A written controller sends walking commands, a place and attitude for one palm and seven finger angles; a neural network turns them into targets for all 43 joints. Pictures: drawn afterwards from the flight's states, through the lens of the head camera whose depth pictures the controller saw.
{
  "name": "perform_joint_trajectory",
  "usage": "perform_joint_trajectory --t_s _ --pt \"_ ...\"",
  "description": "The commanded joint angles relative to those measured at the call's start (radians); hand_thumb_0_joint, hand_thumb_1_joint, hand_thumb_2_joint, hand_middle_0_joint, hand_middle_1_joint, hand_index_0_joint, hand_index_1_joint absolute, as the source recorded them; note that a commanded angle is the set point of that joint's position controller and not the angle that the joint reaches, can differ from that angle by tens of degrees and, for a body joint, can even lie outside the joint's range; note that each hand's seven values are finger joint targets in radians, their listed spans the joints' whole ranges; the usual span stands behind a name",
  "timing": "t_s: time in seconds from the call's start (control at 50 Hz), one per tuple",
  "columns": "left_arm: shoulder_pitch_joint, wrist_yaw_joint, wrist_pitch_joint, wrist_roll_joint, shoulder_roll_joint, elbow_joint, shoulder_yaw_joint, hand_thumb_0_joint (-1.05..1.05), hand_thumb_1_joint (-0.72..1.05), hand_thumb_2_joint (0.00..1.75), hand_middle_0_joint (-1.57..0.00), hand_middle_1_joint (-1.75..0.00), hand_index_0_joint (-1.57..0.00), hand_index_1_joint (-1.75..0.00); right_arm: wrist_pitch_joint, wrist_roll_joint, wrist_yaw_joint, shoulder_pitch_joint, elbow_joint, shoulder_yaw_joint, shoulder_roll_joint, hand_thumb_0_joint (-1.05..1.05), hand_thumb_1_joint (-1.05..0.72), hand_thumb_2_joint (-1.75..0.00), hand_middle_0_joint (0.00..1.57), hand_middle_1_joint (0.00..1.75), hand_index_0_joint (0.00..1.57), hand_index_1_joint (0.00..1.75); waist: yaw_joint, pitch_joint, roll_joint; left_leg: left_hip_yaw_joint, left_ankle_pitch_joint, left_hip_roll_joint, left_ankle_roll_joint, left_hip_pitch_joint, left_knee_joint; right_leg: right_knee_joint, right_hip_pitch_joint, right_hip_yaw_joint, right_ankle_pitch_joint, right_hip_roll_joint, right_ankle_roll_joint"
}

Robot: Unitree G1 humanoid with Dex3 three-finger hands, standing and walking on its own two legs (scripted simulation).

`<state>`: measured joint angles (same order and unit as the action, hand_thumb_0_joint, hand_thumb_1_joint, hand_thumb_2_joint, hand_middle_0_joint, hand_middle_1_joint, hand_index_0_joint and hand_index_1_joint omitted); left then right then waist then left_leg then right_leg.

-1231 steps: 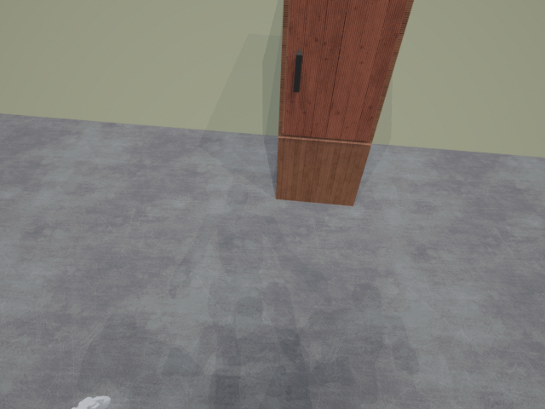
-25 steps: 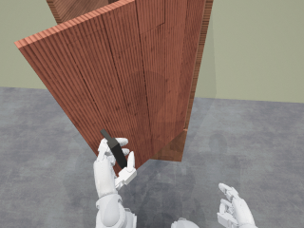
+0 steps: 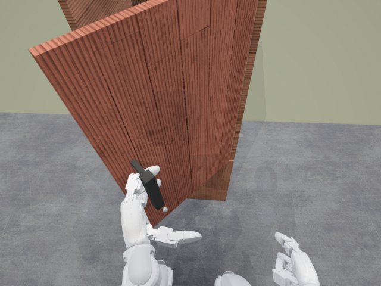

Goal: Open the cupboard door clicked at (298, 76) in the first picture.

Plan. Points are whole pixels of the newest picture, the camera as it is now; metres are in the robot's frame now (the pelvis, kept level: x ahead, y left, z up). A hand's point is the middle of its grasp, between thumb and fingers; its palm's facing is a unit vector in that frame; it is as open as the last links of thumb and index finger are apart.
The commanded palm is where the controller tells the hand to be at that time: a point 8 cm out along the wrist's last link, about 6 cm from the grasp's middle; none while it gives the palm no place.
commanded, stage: open thumb and fingers to let go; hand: left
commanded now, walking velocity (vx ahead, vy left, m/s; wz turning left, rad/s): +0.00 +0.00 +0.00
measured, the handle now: (147, 185) +0.31 +0.10 +0.04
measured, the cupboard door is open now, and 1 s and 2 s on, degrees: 47 48 48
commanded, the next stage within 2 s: slide the hand sideways off the handle in 0.12 s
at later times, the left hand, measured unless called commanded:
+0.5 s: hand (155, 232) +0.22 +0.07 +0.05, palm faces -0.13 -0.99 +0.09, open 16.3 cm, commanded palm +0.20 +0.11 +0.04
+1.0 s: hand (135, 251) +0.19 +0.11 +0.04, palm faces -0.08 -1.00 +0.03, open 16.2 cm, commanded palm +0.16 +0.16 +0.04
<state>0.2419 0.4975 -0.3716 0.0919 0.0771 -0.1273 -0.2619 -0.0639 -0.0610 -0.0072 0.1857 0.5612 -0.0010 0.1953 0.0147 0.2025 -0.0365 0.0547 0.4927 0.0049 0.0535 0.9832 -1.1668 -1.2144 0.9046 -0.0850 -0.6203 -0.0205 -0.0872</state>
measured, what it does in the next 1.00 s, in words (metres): shifts its weight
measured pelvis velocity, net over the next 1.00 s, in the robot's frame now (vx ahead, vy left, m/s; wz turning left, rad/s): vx -0.01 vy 0.05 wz -0.04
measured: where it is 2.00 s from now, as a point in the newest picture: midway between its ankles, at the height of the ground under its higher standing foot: outside the picture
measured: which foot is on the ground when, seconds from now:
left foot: down 0.00-1.00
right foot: down 0.00-1.00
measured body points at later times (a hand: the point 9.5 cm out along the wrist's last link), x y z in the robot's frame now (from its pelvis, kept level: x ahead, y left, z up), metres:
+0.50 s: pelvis -0.01 +0.05 -0.01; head +0.05 +0.03 +0.44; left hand +0.22 +0.13 +0.04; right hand +0.17 -0.18 -0.09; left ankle +0.04 +0.16 -0.64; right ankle -0.02 -0.06 -0.64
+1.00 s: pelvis -0.01 +0.05 -0.02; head +0.05 +0.05 +0.43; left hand +0.19 +0.16 +0.04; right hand +0.19 -0.16 -0.08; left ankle +0.04 +0.16 -0.64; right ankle -0.02 -0.06 -0.64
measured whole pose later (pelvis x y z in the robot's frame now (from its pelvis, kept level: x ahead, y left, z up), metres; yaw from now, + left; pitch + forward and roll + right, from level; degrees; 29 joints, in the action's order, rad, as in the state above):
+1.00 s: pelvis -0.01 +0.05 -0.02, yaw -2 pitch +17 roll -2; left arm 0.55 0.13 -0.41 0.05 -0.05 0.17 -0.31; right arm 0.00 -0.01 -0.03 0.23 0.36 0.03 0.19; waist 0.00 0.20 -0.03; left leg 0.01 0.54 -0.01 -0.02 1.04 -1.28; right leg -1.28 0.94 -0.04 -0.63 -0.01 -0.01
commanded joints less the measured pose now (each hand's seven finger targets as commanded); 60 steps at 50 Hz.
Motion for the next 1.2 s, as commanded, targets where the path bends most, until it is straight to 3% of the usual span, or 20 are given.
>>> perform_joint_trajectory --t_s 0.0,0.08,0.2,0.22,0.24,0.26,0.28,0.32,0.36,0.4,0.44,0.52,0.56,0.64,0.68,0.84,0.94,0.96,1.08,1.18 --pt "-0.061 0.041 -0.044 0.000 0.107 0.209 0.006 0.00 -0.50 0.30 -0.18 -0.50 -0.18 -0.50 -0.055 0.001 0.000 -0.066 -0.166 -0.020 0.068 0.00 -0.90 -0.90 0.20 0.30 0.20 0.30 0.002 0.232 0.133 -0.022 -0.163 -0.036 -0.057 -0.156 0.068 0.277 -0.183 0.129 0.466 0.057 0.099" --pt "-0.069 0.055 -0.031 0.009 0.126 0.201 -0.007 0.00 -0.50 0.30 -0.15 -0.30 -0.15 -0.30 -0.056 0.001 -0.003 -0.083 -0.170 -0.017 0.068 0.00 -0.90 -0.90 0.20 0.30 0.20 0.30 -0.001 0.203 0.106 -0.025 -0.156 -0.032 -0.059 -0.187 0.083 0.270 -0.128 0.084 0.381 0.033 0.081" --pt "-0.114 0.079 -0.002 0.007 0.147 0.196 -0.005 0.00 -0.50 0.30 -0.15 -0.30 -0.15 -0.30 -0.050 -0.001 -0.011 -0.103 -0.170 -0.011 0.065 0.00 -0.90 -0.90 0.20 0.30 0.20 0.30 -0.015 0.213 0.076 -0.025 -0.163 -0.031 -0.059 -0.215 0.097 0.251 -0.099 0.047 0.314 0.010 0.064" --pt "-0.117 -0.141 -0.061 0.110 -0.003 0.243 -0.225 0.00 -0.50 0.30 -0.15 -0.30 -0.15 -0.30 -0.044 0.020 -0.024 -0.025 -0.163 -0.014 0.119 0.00 -0.90 -0.90 0.20 0.30 0.20 0.30 0.107 0.112 0.128 -0.026 -0.162 -0.030 -0.078 -0.191 0.067 0.242 -0.032 0.086 0.381 0.028 0.074" --pt "-0.137 -0.260 -0.117 0.058 -0.066 0.306 -0.141 0.00 -0.50 0.30 -0.15 -0.30 -0.15 -0.30 -0.038 0.018 -0.025 -0.035 -0.188 -0.027 0.103 0.00 -0.90 -0.90 0.20 0.30 0.20 0.30 0.060 0.189 0.078 -0.026 -0.174 -0.030 -0.079 -0.182 0.053 0.221 -0.083 0.100 0.426 0.038 0.068" --pt "-0.147 -0.335 -0.148 0.035 -0.103 0.327 -0.129 0.00 -0.50 0.30 -0.15 -0.30 -0.15 -0.30 -0.028 0.020 -0.023 -0.038 -0.197 -0.029 0.108 0.00 -0.90 -0.90 0.20 0.30 0.20 0.30 0.046 0.231 0.041 -0.027 -0.206 -0.033 -0.082 -0.190 0.047 0.195 -0.117 0.110 0.471 0.039 0.058" --pt "-0.141 -0.391 -0.167 0.014 -0.106 0.352 -0.134 0.00 -0.50 0.30 -0.15 -0.30 -0.15 -0.30 -0.028 0.024 -0.022 -0.043 -0.212 -0.031 0.103 0.00 -0.90 -0.90 0.20 0.30 0.20 0.30 0.043 0.262 0.018 -0.025 -0.209 -0.030 -0.082 -0.209 0.044 0.186 -0.109 0.109 0.475 0.042 0.060" --pt "-0.057 -0.449 -0.169 -0.050 -0.048 0.359 -0.143 0.00 -0.50 0.30 -0.15 -0.30 -0.15 -0.30 -0.031 0.038 -0.025 -0.046 -0.254 -0.029 0.095 0.00 -0.90 -0.90 0.20 0.30 0.20 0.30 0.033 0.248 0.004 -0.022 -0.192 -0.025 -0.081 -0.239 0.056 0.187 -0.076 0.086 0.394 0.028 0.051" --pt "-0.014 -0.448 -0.138 -0.110 0.012 0.350 -0.146 0.00 -0.50 0.30 -0.15 -0.30 -0.15 -0.30 -0.032 0.051 -0.024 -0.048 -0.282 -0.025 0.094 0.00 -0.90 -0.90 0.20 0.30 0.20 0.30 0.029 0.215 0.031 -0.011 -0.160 -0.021 -0.079 -0.248 0.081 0.198 -0.057 0.060 0.310 0.014 0.046" --pt "0.028 -0.414 -0.103 -0.126 0.027 0.333 -0.129 0.00 -0.50 0.30 -0.15 -0.30 -0.15 -0.30 -0.021 0.053 -0.022 -0.044 -0.303 -0.026 0.101 0.00 -0.90 -0.90 0.20 0.30 0.20 0.30 0.028 0.172 0.095 -0.003 -0.115 -0.017 -0.075 -0.224 0.096 0.203 -0.034 0.042 0.245 0.009 0.052" --pt "0.015 -0.364 -0.086 -0.094 0.008 0.342 -0.113 0.00 -0.50 0.30 -0.15 -0.30 -0.15 -0.30 -0.012 0.050 -0.021 -0.039 -0.312 -0.028 0.107 0.00 -0.90 -0.90 0.20 0.30 0.20 0.30 0.029 0.164 0.118 0.004 -0.090 -0.015 -0.074 -0.204 0.094 0.193 -0.010 0.039 0.202 0.008 0.053" --pt "0.044 -0.281 -0.087 0.028 -0.024 0.379 -0.130 0.00 -0.50 0.30 -0.15 -0.30 -0.15 -0.30 0.001 0.041 -0.032 -0.030 -0.326 -0.031 0.103 0.00 -0.90 -0.90 0.20 0.30 0.20 0.30 0.016 0.211 0.080 0.011 -0.124 -0.013 -0.072 -0.198 0.071 0.131 0.033 0.038 0.212 0.011 0.045" --pt "0.071 -0.270 -0.088 0.049 -0.043 0.390 -0.122 0.00 -0.50 0.30 -0.15 -0.30 -0.15 -0.30 0.010 0.041 -0.035 -0.030 -0.335 -0.030 0.104 0.00 -0.90 -0.90 0.20 0.30 0.20 0.30 0.006 0.211 0.074 0.014 -0.112 -0.013 -0.070 -0.190 0.077 0.129 0.029 0.037 0.196 0.009 0.041" --pt "0.088 -0.287 -0.080 -0.001 -0.045 0.443 -0.115 0.00 -0.50 0.30 -0.15 -0.30 -0.15 -0.30 0.019 0.048 -0.028 -0.035 -0.353 -0.021 0.102 0.00 -0.90 -0.90 0.20 0.30 0.20 0.30 0.003 0.198 0.058 0.004 -0.074 -0.016 -0.068 -0.208 0.099 0.160 0.007 0.038 0.174 0.004 0.043" --pt "0.121 -0.295 -0.074 -0.013 -0.055 0.463 -0.107 0.00 -0.50 0.30 -0.15 -0.30 -0.15 -0.30 0.021 0.049 -0.025 -0.033 -0.359 -0.019 0.101 0.00 -0.90 -0.90 0.20 0.30 0.20 0.30 -0.007 0.204 0.045 0.012 -0.084 -0.014 -0.065 -0.218 0.111 0.151 0.000 0.031 0.179 0.002 0.041" --pt "0.243 -0.351 -0.090 -0.041 -0.075 0.493 -0.100 0.00 -0.50 0.30 -0.15 -0.30 -0.15 -0.30 0.014 0.051 -0.020 -0.018 -0.366 -0.017 0.103 0.00 -0.90 -0.90 0.20 0.30 0.20 0.30 0.008 0.162 0.077 0.014 -0.111 -0.013 -0.068 -0.196 0.095 0.147 0.002 0.028 0.215 -0.003 0.047" --pt "0.299 -0.384 -0.119 -0.042 -0.124 0.506 -0.056 0.00 -0.50 0.30 -0.15 -0.30 -0.15 -0.30 0.011 0.048 -0.019 -0.020 -0.367 -0.019 0.102 0.00 -0.90 -0.90 0.20 0.30 0.20 0.30 0.004 0.150 0.065 0.005 -0.107 -0.017 -0.068 -0.157 0.068 0.131 0.014 0.036 0.221 -0.003 0.047" --pt "0.314 -0.388 -0.125 -0.042 -0.143 0.517 -0.036 0.00 -0.50 0.30 -0.15 -0.30 -0.15 -0.30 0.011 0.048 -0.017 -0.021 -0.367 -0.023 0.103 0.00 -0.90 -0.90 0.20 0.30 0.20 0.30 -0.007 0.155 0.048 0.008 -0.119 -0.017 -0.067 -0.155 0.067 0.121 0.009 0.037 0.224 -0.004 0.043" --pt "0.382 -0.443 -0.155 -0.105 -0.165 0.595 0.006 0.00 -0.50 0.30 -0.15 -0.30 -0.15 -0.30 -0.001 0.053 -0.008 -0.027 -0.371 -0.028 0.100 0.00 -0.90 -0.90 0.20 0.30 0.20 0.30 -0.015 0.207 0.017 -0.004 -0.154 -0.023 -0.070 -0.166 0.044 0.113 -0.010 0.043 0.270 -0.007 0.047" --pt "0.483 -0.503 -0.146 -0.146 -0.191 0.574 0.059 0.00 -0.50 0.30 -0.15 -0.30 -0.15 -0.30 0.001 0.060 0.004 -0.029 -0.360 -0.042 0.097 0.00 -0.90 -0.90 0.20 0.30 0.20 0.30 -0.013 0.186 0.067 -0.015 -0.170 -0.024 -0.074 -0.129 0.025 0.126 -0.047 0.053 0.327 -0.009 0.057"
